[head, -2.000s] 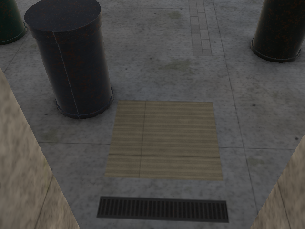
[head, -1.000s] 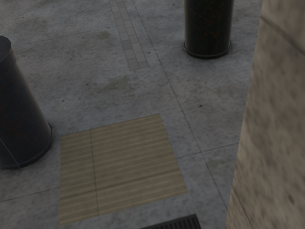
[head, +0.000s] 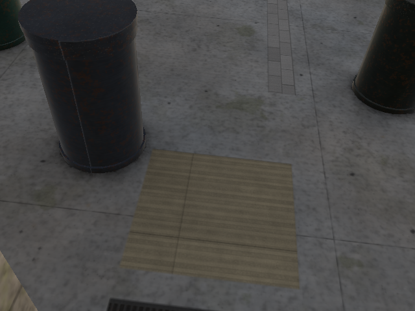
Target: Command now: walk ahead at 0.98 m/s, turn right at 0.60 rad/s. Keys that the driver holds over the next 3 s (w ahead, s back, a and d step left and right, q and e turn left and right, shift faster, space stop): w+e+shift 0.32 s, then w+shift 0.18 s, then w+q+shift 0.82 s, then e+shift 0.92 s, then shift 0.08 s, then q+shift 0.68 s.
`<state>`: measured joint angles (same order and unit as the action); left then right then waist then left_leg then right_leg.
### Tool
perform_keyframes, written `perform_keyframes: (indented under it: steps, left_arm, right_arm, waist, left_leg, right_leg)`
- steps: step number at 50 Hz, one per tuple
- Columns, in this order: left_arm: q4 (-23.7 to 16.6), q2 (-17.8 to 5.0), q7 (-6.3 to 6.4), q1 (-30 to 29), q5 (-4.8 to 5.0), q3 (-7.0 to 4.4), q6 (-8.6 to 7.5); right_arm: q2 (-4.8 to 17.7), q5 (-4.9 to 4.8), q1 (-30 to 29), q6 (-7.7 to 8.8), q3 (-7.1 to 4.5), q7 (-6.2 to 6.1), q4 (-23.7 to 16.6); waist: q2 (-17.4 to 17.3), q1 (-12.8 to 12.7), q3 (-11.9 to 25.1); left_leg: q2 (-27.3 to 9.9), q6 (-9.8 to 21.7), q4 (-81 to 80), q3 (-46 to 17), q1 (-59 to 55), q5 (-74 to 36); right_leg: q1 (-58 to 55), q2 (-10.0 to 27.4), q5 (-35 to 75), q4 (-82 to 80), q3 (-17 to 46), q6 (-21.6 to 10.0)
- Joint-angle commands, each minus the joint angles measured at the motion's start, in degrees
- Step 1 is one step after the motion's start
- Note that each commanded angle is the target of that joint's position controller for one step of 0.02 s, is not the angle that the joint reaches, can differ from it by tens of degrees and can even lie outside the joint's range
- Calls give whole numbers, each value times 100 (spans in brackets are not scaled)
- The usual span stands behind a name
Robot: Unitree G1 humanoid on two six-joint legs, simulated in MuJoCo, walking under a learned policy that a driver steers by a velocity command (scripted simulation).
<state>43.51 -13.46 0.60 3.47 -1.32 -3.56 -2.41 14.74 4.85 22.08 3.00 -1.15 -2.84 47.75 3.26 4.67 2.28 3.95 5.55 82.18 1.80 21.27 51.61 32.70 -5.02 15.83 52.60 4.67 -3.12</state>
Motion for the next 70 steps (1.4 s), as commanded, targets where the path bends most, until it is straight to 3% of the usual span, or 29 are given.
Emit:
perform_keyframes:
  steps: [1, 3, 5, 7, 9, 11, 13, 15, 17, 19, 21, 24, 28, 31, 33, 35, 37, 39, 42, 46, 48, 51, 53, 54, 55, 56, 58, 62, 70]
  left_arm:
    - [19, -329, 48, 218, -118, -222, -70]
    - [686, -369, -92, 1797, 8, -249, 127]
    - [1399, -370, -194, 4377, 153, -210, 201]
    - [1418, -791, -79, 3834, 139, -113, -75]
    - [750, -784, 142, 2116, 6, -40, -213]
    - [639, -522, 108, 1466, -139, 52, -295]
    - [884, -233, 204, 1535, 150, 78, -393]
    - [1043, -299, 179, 1704, 205, 32, -246]
    - [913, -595, 8, 1260, 144, -32, -52]
    - [859, -395, -143, 616, -94, -64, -109]
    - [695, 267, 84, 2066, -51, 154, -178]
    - [739, -8, 10, 1223, -333, 101, -282]
    - [1113, -62, -366, 1213, 113, 83, -420]
    - [954, -210, -258, 909, 123, 125, -302]
    - [1086, -668, -148, 1831, 75, -6, -331]
    - [1400, -924, -258, 2374, -251, -130, -167]
    - [1320, -751, -240, 2672, -282, -63, -192]
    - [1434, -588, -4, 2584, -257, -50, -342]
    - [1551, -262, 158, 2330, -228, 115, -571]
    - [1265, -82, 27, 1311, -66, 129, -605]
    - [1243, -56, 54, 1358, 7, 116, -574]
    - [1112, -1137, 185, 1645, 70, -110, -546]
    - [1036, -1212, 159, 1480, 69, -207, -352]
    - [661, -239, 14, 1072, -78, 19, -346]
    - [-279, -96, -107, 1392, 34, 109, -481]
    - [-414, -421, -142, 882, 3, 83, -612]
    - [-370, -477, -160, 747, -138, 115, -557]
    - [-594, -505, -153, 340, -325, 214, -48]
    - [-1074, -267, -211, -609, -172, 326, -256]
  right_arm:
    - [800, -72, 642, 96, -246, -41, 433]
    - [427, 31, -183, 110, -97, 92, 142]
    - [248, -39, -2574, 179, -117, -20, -270]
    - [-23, 65, -1493, 463, 7, 10, -570]
    - [609, -60, -2342, 412, -55, 67, -787]
    - [428, -163, -1634, 272, -49, 31, -47]
    - [140, -249, -1452, 368, 81, 242, -140]
    - [-170, -339, -877, 388, 177, 312, 128]
    - [176, -407, 1130, 193, -52, 242, 807]
    - [738, -409, 2741, 205, -282, 323, 1189]
    - [460, -317, 1209, 441, -198, 494, 826]
    - [314, -362, 857, 657, -154, 253, 910]
    - [162, -550, -464, 726, -104, 91, 712]
    - [365, -519, -320, 471, -190, 146, 809]
    - [68, -181, 362, 299, -120, 107, 1031]
    - [245, -246, 145, 161, -283, 254, 792]
    - [-89, -363, 870, 196, -146, 18, 531]
    - [261, -156, -559, 238, -231, 120, 78]
    - [-60, -194, -1292, 9, -127, 377, -421]
    - [-346, -376, -1552, -129, -71, 504, -730]
    - [-275, -385, -2139, -107, -36, 678, -948]
    - [298, -387, -874, -136, -270, 630, -505]
    - [771, -598, 967, -167, -541, 460, 49]
    - [1014, -656, 309, -234, -575, 366, -27]
    - [1468, -460, 36, -242, -555, 332, -295]
    - [1300, -295, 294, -258, -596, 210, -177]
    - [905, -207, 66, -139, -540, 147, -47]
    - [881, -482, -191, 234, -449, 228, -184]
    - [820, -603, 661, 447, -476, 306, 91]
  waist:
    - [-1681, -71, -559]
    - [-398, -973, -906]
    - [374, -2915, -891]
    - [-477, -1043, -343]
    - [-267, -389, -797]
    - [-10, -109, -716]
    - [-607, 117, -744]
    - [105, -114, -538]
    - [906, 684, -89]
    - [-630, 1753, -476]
    - [-1123, -225, -473]
    - [-842, -613, -1024]
    - [225, -1264, -921]
    - [-1366, -958, -1275]
    - [-1072, -1076, -979]
    - [195, -1353, -845]
    - [298, -1037, 551]
    - [223, -1215, 179]
    - [-196, -588, -1416]
    - [505, 104, -1464]
    - [-183, -13, -1668]
    - [13, 570, -395]
    - [-212, 1471, 937]
    - [-1656, 875, 477]
    - [-1854, 122, 1596]
    - [-1060, 326, 1211]
    - [-75, -125, -332]
    - [-1, -568, -611]
    - [-500, 33, -408]
  left_leg:
    - [-1540, 525, -475, -2024, -597, -4923]
    - [-1100, 150, 955, -669, 1381, -6475]
    - [-195, -2, 5090, 381, 5379, -2071]
    - [-430, 90, 2094, -908, 5791, -2914]
    - [-593, -607, -526, -1325, 4085, -3058]
    - [-130, -766, -150, -339, 1684, -4577]
    - [-86, -653, -2359, -54, -387, -8006]
    - [15, -548, -3257, 250, -2506, -8990]
    - [-382, -233, -3432, -658, -3394, -7644]
    - [-1107, 385, -5674, -844, -4538, -7000]
    - [-2053, 389, -4077, -2288, -4686, -7157]
    - [-2351, 793, -4907, -2689, -1306, -4438]
    - [-858, 517, -3816, -955, 3281, -2061]
    - [-1021, 757, -3150, -1493, 1990, -3690]
    - [-753, 768, -1056, -1323, 932, -4817]
    - [138, 730, 2100, -796, 2148, -1766]
    - [-486, 818, 2964, -899, 3816, -1421]
    - [-776, 600, 2123, -873, 4588, -3252]
    - [-1160, 126, 1028, -1322, 4191, -3504]
    - [-1120, 112, -796, -463, 2535, -4351]
    - [-881, 323, -2301, 416, 1223, -4960]
    - [179, 623, -3143, 1045, -402, -4103]
    - [161, 1079, -4289, 170, -3091, -4321]
    - [-386, 1402, -4196, -1368, -3216, -3975]
    - [-1503, 2265, -5269, -4318, -4414, -3847]
    - [-1795, 2161, -6474, -5260, -4202, -2357]
    - [-1563, 1701, -6643, -4433, -2330, -2806]
    - [-641, 1503, -7065, -2864, -817, -4198]
    - [-465, 437, -6962, -1794, -1657, -7924]
  right_leg:
    - [597, 245, -1069, 1369, -242, -153]
    - [-1799, -114, -2434, -645, -986, -528]
    - [-5144, 587, -1764, -1221, 170, -1355]
    - [-4807, 988, -950, -920, 2340, -1332]
    - [-1205, 1576, -4865, -2156, 4189, -2149]
    - [754, 1224, -3032, -1257, 3676, -1911]
    - [2121, 8, -4427, -70, 1790, -1269]
    - [2332, -331, -4149, 648, 1290, -871]
    - [2073, 239, -2589, 2852, 1631, -1050]
    - [2858, -647, -4637, 7143, 96, -774]
    - [4695, 135, -4872, 6179, 351, -948]
    - [3463, 795, -2618, 2538, 1112, -347]
    - [-2280, 264, 2493, 123, -379, -100]
    - [-2057, 670, 942, -1002, -546, -26]
    - [-2819, 884, 600, -2799, -433, -18]
    - [-4376, 1258, -303, -2954, 89, -255]
    - [-5887, 2301, -254, -909, 1093, -245]
    - [-4672, 2704, -5664, -2964, 2589, -655]
    - [-1985, 3143, -3931, -3224, 2323, -839]
    - [-558, 2249, -1399, -3728, -445, -154]
    - [-123, 1750, -1155, -4135, -1482, 95]
    - [-2120, 1874, 3882, -1908, -1898, 30]
    - [-1456, 1431, 1566, 2363, -1856, 68]
    - [472, 416, -4216, 5014, -1564, 220]
    - [1913, 345, -4555, 5183, -278, 213]
    - [2409, 452, -3958, 4383, 103, 166]
    - [2147, 847, -3742, 3264, 88, 130]
    - [1142, 1096, -3492, 1452, -77, 444]
    - [-1193, 354, 99, -2737, -843, 88]
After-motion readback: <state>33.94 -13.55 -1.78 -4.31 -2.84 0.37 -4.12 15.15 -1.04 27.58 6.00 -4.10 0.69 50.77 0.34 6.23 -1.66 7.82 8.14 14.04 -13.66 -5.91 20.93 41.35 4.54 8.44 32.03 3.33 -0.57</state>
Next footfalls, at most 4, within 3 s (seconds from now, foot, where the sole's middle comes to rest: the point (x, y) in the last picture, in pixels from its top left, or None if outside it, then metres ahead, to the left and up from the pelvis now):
0.10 right None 0.07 -0.09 -0.84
0.38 left None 0.33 0.06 -1.04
0.70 right None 0.61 -0.27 -1.25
1.08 left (219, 251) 1.04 -0.18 -1.25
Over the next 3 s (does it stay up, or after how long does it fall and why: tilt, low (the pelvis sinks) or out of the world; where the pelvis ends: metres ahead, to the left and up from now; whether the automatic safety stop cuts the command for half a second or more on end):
stays up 1.40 -0.14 -0.48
